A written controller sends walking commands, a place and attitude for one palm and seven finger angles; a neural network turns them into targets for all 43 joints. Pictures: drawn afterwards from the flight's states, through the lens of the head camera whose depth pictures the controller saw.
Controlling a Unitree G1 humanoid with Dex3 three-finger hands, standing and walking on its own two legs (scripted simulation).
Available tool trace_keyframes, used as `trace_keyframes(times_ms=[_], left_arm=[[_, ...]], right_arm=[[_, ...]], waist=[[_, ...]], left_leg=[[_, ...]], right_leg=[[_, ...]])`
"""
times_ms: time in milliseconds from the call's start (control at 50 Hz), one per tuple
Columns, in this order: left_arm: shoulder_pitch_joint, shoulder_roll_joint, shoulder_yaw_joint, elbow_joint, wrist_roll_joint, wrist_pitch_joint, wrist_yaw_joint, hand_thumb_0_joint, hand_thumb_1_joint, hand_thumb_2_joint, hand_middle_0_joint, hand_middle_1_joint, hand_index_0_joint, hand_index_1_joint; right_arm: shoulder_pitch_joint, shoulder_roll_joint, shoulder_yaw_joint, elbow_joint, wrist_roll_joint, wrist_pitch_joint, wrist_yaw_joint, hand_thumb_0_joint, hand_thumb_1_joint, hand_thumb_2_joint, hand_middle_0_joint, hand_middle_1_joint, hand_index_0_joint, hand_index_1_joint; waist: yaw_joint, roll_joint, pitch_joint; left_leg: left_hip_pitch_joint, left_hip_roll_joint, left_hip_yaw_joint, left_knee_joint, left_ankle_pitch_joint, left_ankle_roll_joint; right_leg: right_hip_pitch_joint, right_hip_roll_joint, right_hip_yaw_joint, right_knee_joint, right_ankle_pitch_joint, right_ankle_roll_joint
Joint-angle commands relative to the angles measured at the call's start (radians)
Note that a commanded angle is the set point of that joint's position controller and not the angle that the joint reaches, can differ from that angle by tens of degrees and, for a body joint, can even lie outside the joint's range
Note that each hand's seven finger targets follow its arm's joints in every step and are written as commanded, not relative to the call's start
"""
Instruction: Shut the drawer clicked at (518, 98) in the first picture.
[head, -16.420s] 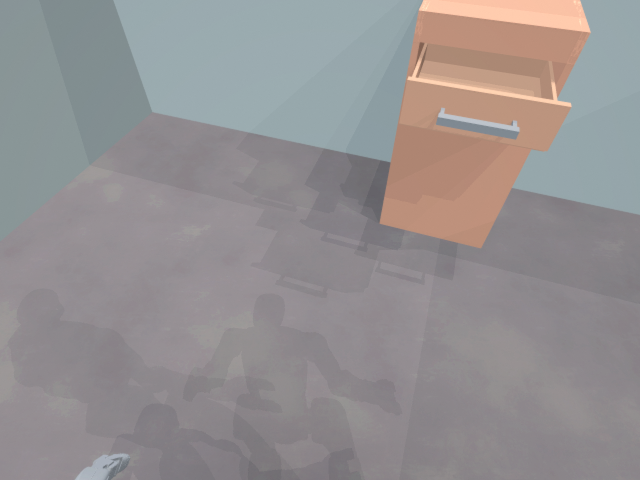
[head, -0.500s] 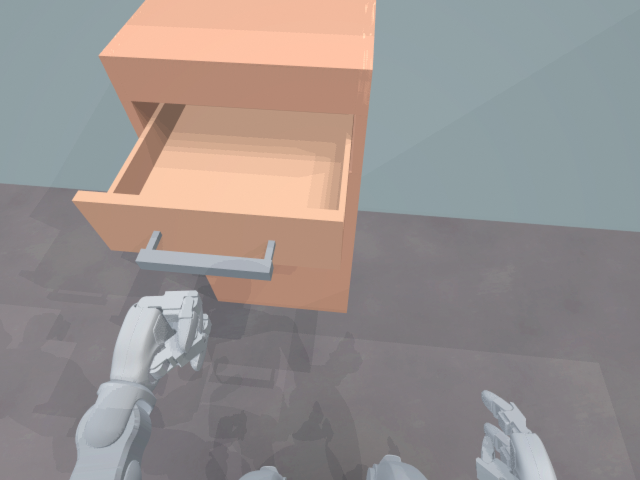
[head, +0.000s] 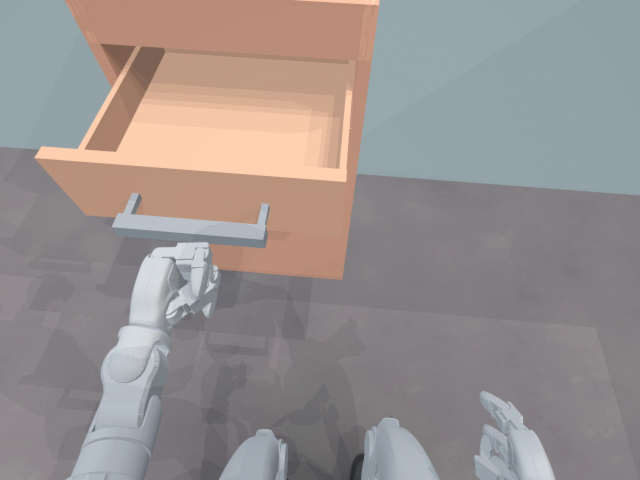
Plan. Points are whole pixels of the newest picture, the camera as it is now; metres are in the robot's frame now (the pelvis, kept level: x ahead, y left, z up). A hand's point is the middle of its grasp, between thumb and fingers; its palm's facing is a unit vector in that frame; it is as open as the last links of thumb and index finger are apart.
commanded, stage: bring the fist close to the handle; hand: left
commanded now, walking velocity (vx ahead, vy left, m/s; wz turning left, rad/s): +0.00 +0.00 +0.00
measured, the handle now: (195, 218) +0.44 +0.18 +0.03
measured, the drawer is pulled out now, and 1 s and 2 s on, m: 0.23 0.21 0.07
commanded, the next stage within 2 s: push the drawer shut in 0.42 s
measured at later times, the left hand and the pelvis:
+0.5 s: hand (214, 288) +0.34 +0.14 +0.03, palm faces -0.11 -0.99 -0.04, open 3.3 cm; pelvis +0.00 +0.01 +0.00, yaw -1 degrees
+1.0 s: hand (220, 259) +0.37 +0.14 +0.03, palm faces -0.09 -0.99 -0.05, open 3.0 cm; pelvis +0.00 +0.00 -0.01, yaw +0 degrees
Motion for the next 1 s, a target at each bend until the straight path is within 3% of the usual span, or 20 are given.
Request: trace_keyframes(times_ms=[0, 40, 80, 160, 280, 300, 360, 400, 500, 540, 580, 620, 660, 720, 760, 820, 840, 900, 940, 980], left_arm=[[-0.275, 0.129, 0.060, -0.153, -0.005, -0.071, 0.016, 0.000, 0.900, 0.900, -1.400, -1.600, -1.400, -1.600], [-0.234, 0.150, 0.085, -0.198, -0.011, -0.072, 0.018, 0.000, 0.900, 0.900, -1.400, -1.600, -1.400, -1.600], [-0.190, 0.158, 0.093, -0.222, -0.014, -0.064, 0.021, 0.000, 0.900, 0.900, -1.400, -1.600, -1.400, -1.600], [-0.161, 0.125, 0.063, -0.210, -0.021, -0.048, 0.026, 0.000, 0.900, 0.900, -1.400, -1.600, -1.400, -1.600], [-0.177, 0.107, 0.030, -0.242, -0.010, -0.063, 0.035, 0.000, 0.900, 0.900, -1.400, -1.600, -1.400, -1.600], [-0.152, 0.117, 0.045, -0.230, -0.010, -0.065, 0.037, 0.000, 0.900, 0.900, -1.400, -1.600, -1.400, -1.600], [-0.196, 0.113, 0.023, -0.257, -0.004, -0.077, 0.041, 0.000, 0.900, 0.900, -1.400, -1.600, -1.400, -1.600], [-0.156, 0.104, 0.021, -0.277, -0.003, -0.081, 0.044, 0.000, 0.900, 0.900, -1.400, -1.600, -1.400, -1.600], [-0.121, 0.093, 0.018, -0.249, -0.001, -0.065, 0.050, 0.000, 0.900, 0.900, -1.400, -1.600, -1.400, -1.600], [-0.202, 0.084, -0.001, -0.245, 0.004, -0.063, 0.055, 0.000, 0.900, 0.900, -1.400, -1.600, -1.400, -1.600], [-0.234, 0.123, 0.035, -0.238, 0.011, -0.070, 0.060, 0.000, 0.900, 0.900, -1.400, -1.600, -1.400, -1.600], [-0.254, 0.100, 0.019, -0.236, 0.007, -0.073, 0.059, 0.000, 0.900, 0.900, -1.400, -1.600, -1.400, -1.600], [-0.264, 0.117, 0.028, -0.219, 0.007, -0.069, 0.057, 0.000, 0.900, 0.900, -1.400, -1.600, -1.400, -1.600], [-0.316, 0.113, 0.031, -0.150, 0.006, -0.055, 0.051, 0.000, 0.900, 0.900, -1.400, -1.600, -1.400, -1.600], [-0.383, 0.123, 0.029, -0.123, 0.011, -0.049, 0.050, 0.000, 0.900, 0.900, -1.400, -1.600, -1.400, -1.600], [-0.430, 0.141, 0.053, -0.107, 0.009, -0.053, 0.051, 0.000, 0.900, 0.900, -1.400, -1.600, -1.400, -1.600], [-0.463, 0.118, 0.031, -0.099, 0.006, -0.052, 0.050, 0.000, 0.900, 0.900, -1.400, -1.600, -1.400, -1.600], [-0.497, 0.167, 0.076, -0.067, 0.009, -0.063, 0.051, 0.000, 0.900, 0.900, -1.400, -1.600, -1.400, -1.600], [-0.535, 0.137, 0.046, -0.059, 0.009, -0.070, 0.050, 0.000, 0.900, 0.900, -1.400, -1.600, -1.400, -1.600], [-0.570, 0.144, 0.051, -0.032, 0.013, -0.075, 0.055, 0.000, 0.900, 0.900, -1.400, -1.600, -1.400, -1.600]], right_arm=[[0.024, -0.134, -0.055, -0.120, -0.004, -0.029, -0.004, 0.000, -0.900, -0.900, 0.200, 0.300, 0.200, 0.300], [0.029, -0.134, -0.060, -0.136, -0.004, -0.021, 0.001, 0.000, -0.900, -0.900, 0.200, 0.300, 0.200, 0.300], [0.036, -0.131, -0.058, -0.150, -0.003, -0.009, 0.005, 0.000, -0.900, -0.900, 0.200, 0.300, 0.200, 0.300], [0.042, -0.132, -0.059, -0.149, 0.003, 0.007, 0.007, 0.000, -0.900, -0.900, 0.200, 0.300, 0.200, 0.300], [0.040, -0.133, -0.059, -0.143, 0.002, 0.016, 0.006, 0.000, -0.900, -0.900, 0.200, 0.300, 0.200, 0.300], [0.040, -0.133, -0.060, -0.145, 0.003, 0.018, 0.006, 0.000, -0.900, -0.900, 0.200, 0.300, 0.200, 0.300], [0.034, -0.135, -0.059, -0.146, 0.002, 0.018, 0.004, 0.000, -0.900, -0.900, 0.200, 0.300, 0.200, 0.300], [0.035, -0.130, -0.062, -0.150, 0.000, 0.019, 0.006, 0.000, -0.900, -0.900, 0.200, 0.300, 0.200, 0.300], [0.038, -0.130, -0.061, -0.153, 0.000, 0.032, 0.010, 0.000, -0.900, -0.900, 0.200, 0.300, 0.200, 0.300], [0.030, -0.129, -0.059, -0.149, 0.002, 0.035, 0.008, 0.000, -0.900, -0.900, 0.200, 0.300, 0.200, 0.300], [0.031, -0.132, -0.059, -0.145, 0.000, 0.037, 0.003, 0.000, -0.900, -0.900, 0.200, 0.300, 0.200, 0.300], [0.032, -0.127, -0.058, -0.142, -0.001, 0.035, 0.002, 0.000, -0.900, -0.900, 0.200, 0.300, 0.200, 0.300], [0.038, -0.132, -0.056, -0.140, -0.002, 0.037, 0.002, 0.000, -0.900, -0.900, 0.200, 0.300, 0.200, 0.300], [0.041, -0.134, -0.055, -0.129, 0.001, 0.043, 0.001, 0.000, -0.900, -0.900, 0.200, 0.300, 0.200, 0.300], [0.049, -0.139, -0.052, -0.124, 0.002, 0.045, -0.003, 0.000, -0.900, -0.900, 0.200, 0.300, 0.200, 0.300], [0.055, -0.138, -0.053, -0.115, 0.002, 0.045, -0.005, 0.000, -0.900, -0.900, 0.200, 0.300, 0.200, 0.300], [0.056, -0.134, -0.052, -0.111, 0.002, 0.044, -0.005, 0.000, -0.900, -0.900, 0.200, 0.300, 0.200, 0.300], [0.073, -0.140, -0.054, -0.097, 0.000, 0.044, -0.007, 0.000, -0.900, -0.900, 0.200, 0.300, 0.200, 0.300], [0.072, -0.135, -0.053, -0.092, 0.002, 0.042, -0.004, 0.000, -0.900, -0.900, 0.200, 0.300, 0.200, 0.300], [0.084, -0.139, -0.055, -0.083, 0.000, 0.042, -0.004, 0.000, -0.900, -0.900, 0.200, 0.300, 0.200, 0.300]], waist=[[-0.015, -0.002, -0.372], [0.008, 0.018, -0.439], [0.014, 0.017, -0.471], [-0.012, -0.042, -0.401], [-0.024, -0.018, -0.358], [-0.013, -0.022, -0.351], [-0.021, 0.017, -0.355], [-0.008, 0.032, -0.388], [-0.010, -0.024, -0.366], [-0.031, -0.025, -0.341], [-0.021, -0.006, -0.353], [-0.023, 0.006, -0.378], [-0.020, 0.019, -0.385], [-0.033, -0.018, -0.364], [-0.043, -0.003, -0.357], [-0.039, 0.000, -0.400], [-0.054, 0.005, -0.394], [-0.048, -0.008, -0.420], [-0.055, 0.022, -0.416], [-0.066, -0.002, -0.423]], left_leg=[[0.045, -0.015, -0.059, -0.133, 0.273, -0.008], [0.082, -0.015, -0.057, -0.139, 0.326, -0.010], [0.093, -0.014, -0.054, -0.143, 0.373, -0.009], [0.066, -0.008, -0.057, -0.152, 0.339, -0.007], [0.082, -0.007, -0.060, -0.157, 0.301, -0.007], [0.073, -0.008, -0.060, -0.161, 0.290, -0.008], [0.096, -0.007, -0.066, -0.157, 0.299, -0.008], [0.130, -0.006, -0.067, -0.160, 0.336, -0.013], [0.103, -0.005, -0.068, -0.158, 0.342, -0.012], [0.086, -0.008, -0.064, -0.151, 0.299, -0.009], [0.081, -0.010, -0.062, -0.147, 0.285, -0.008], [0.102, -0.010, -0.065, -0.143, 0.306, -0.010], [0.104, -0.010, -0.067, -0.140, 0.331, -0.011], [0.077, -0.010, -0.064, -0.139, 0.289, -0.010], [0.073, -0.010, -0.068, -0.141, 0.279, -0.009], [0.082, -0.011, -0.066, -0.138, 0.285, -0.010], [0.079, -0.013, -0.061, -0.133, 0.277, -0.008], [0.065, -0.012, -0.062, -0.131, 0.290, -0.008], [0.082, -0.013, -0.063, -0.136, 0.281, -0.010], [0.077, -0.012, -0.065, -0.134, 0.273, -0.006]], right_leg=[[0.302, 0.025, 0.092, -0.108, 0.212, 0.016], [0.345, 0.025, 0.092, -0.103, 0.264, 0.012], [0.381, 0.027, 0.093, -0.100, 0.318, 0.012], [0.364, 0.032, 0.085, -0.118, 0.290, 0.017], [0.312, 0.032, 0.077, -0.127, 0.236, 0.016], [0.321, 0.031, 0.080, -0.131, 0.223, 0.014], [0.292, 0.032, 0.074, -0.122, 0.217, 0.010], [0.304, 0.032, 0.071, -0.116, 0.244, 0.010], [0.315, 0.034, 0.067, -0.113, 0.262, 0.013], [0.296, 0.032, 0.073, -0.123, 0.231, 0.016], [0.296, 0.032, 0.080, -0.119, 0.216, 0.013], [0.296, 0.032, 0.076, -0.114, 0.235, 0.013], [0.300, 0.034, 0.075, -0.105, 0.256, 0.009], [0.293, 0.033, 0.080, -0.120, 0.225, 0.015], [0.278, 0.035, 0.077, -0.116, 0.212, 0.012], [0.293, 0.033, 0.085, -0.119, 0.221, 0.014], [0.287, 0.033, 0.088, -0.125, 0.220, 0.017], [0.310, 0.034, 0.092, -0.119, 0.238, 0.016], [0.291, 0.033, 0.090, -0.124, 0.223, 0.015], [0.287, 0.037, 0.091, -0.126, 0.212, 0.018]])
